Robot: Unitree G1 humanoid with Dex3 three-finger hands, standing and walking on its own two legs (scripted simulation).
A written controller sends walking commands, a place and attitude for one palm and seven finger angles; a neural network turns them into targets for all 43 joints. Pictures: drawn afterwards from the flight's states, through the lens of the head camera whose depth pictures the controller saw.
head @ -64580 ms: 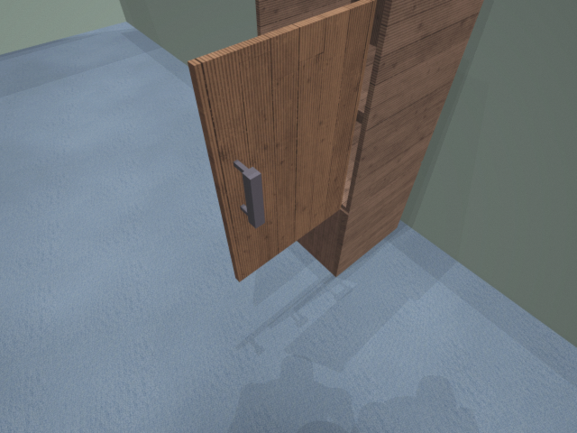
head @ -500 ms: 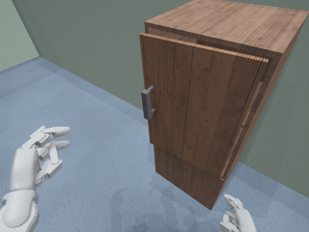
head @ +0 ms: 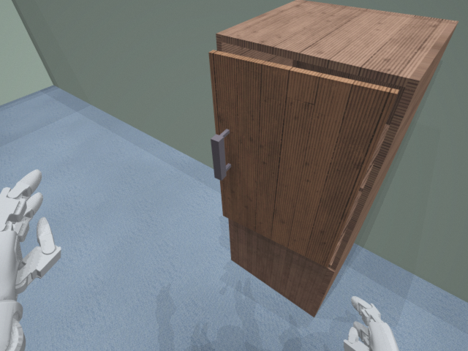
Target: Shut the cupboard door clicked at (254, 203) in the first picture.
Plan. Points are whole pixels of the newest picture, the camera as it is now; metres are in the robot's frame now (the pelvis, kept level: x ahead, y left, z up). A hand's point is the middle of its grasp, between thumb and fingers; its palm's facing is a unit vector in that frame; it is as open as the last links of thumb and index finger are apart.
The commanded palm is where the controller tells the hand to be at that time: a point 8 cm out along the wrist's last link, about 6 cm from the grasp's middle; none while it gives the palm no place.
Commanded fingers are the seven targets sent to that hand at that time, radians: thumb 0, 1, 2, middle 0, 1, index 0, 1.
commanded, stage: step back with the hand held close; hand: left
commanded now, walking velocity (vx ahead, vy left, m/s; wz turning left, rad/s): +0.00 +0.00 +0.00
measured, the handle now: (223, 154) +0.62 +0.11 -0.02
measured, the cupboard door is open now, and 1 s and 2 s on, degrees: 5 5 5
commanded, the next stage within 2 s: stop stepping back and stand still in 1.50 s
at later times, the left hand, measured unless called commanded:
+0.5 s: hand (32, 257) +0.18 +0.29 +0.16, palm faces +0.38 -0.77 -0.51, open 7.4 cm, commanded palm +0.12 +0.32 +0.17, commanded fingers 0.00 0.90 0.90 -0.20 -0.30 -0.20 -0.30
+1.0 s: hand out of the picture +0.09 +0.28 +0.16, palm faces +0.47 -0.76 -0.44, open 7.4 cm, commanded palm +0.03 +0.32 +0.17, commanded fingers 0.00 0.90 0.90 -0.20 -0.30 -0.20 -0.30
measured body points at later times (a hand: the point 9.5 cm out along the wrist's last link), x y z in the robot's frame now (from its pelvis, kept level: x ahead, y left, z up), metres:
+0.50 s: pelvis -0.03 +0.03 -0.01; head -0.02 +0.02 +0.44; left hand +0.15 +0.33 +0.18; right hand +0.15 -0.22 -0.09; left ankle -0.02 +0.12 -0.74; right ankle -0.02 -0.13 -0.74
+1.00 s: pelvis -0.10 +0.01 -0.02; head -0.10 +0.03 +0.43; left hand +0.06 +0.32 +0.19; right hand +0.05 -0.23 -0.10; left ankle -0.02 +0.12 -0.74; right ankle -0.02 -0.12 -0.74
